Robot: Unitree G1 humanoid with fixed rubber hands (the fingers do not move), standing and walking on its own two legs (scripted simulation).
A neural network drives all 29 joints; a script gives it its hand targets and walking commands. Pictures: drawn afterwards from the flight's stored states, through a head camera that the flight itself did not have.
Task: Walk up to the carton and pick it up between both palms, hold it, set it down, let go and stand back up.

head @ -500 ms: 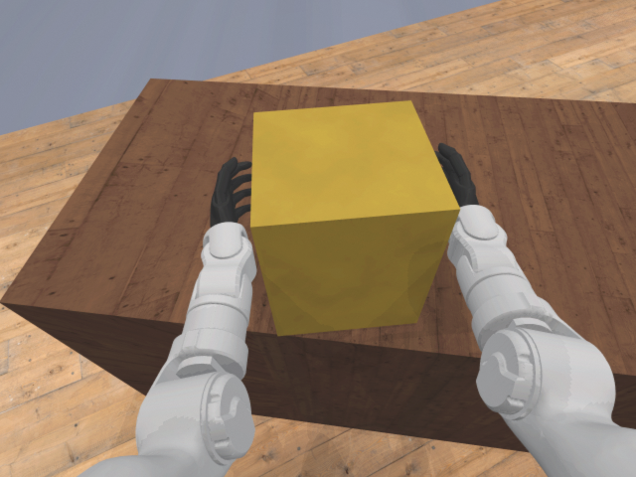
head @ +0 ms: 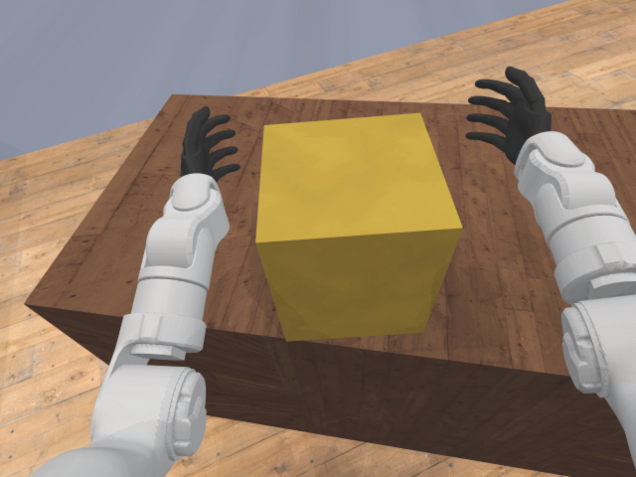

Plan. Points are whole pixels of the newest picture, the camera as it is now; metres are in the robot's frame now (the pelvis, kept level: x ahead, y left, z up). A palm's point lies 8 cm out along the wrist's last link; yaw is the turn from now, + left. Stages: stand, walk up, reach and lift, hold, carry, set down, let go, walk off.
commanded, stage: set down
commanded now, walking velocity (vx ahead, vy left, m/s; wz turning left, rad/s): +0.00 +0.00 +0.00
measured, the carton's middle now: (348, 235) +0.43 +0.06 +0.04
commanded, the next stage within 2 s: none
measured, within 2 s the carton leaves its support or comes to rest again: neither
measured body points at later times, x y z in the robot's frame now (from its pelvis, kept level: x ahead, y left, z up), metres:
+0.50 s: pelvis +0.00 -0.02 +0.00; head +0.04 -0.02 +0.45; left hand +0.40 +0.24 +0.16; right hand +0.49 -0.14 +0.16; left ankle -0.01 +0.14 -0.74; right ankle +0.03 -0.09 -0.74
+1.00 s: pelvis +0.01 -0.01 +0.01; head +0.06 -0.01 +0.45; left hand +0.42 +0.25 +0.21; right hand +0.53 -0.13 +0.21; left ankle -0.01 +0.14 -0.74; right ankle +0.03 -0.09 -0.74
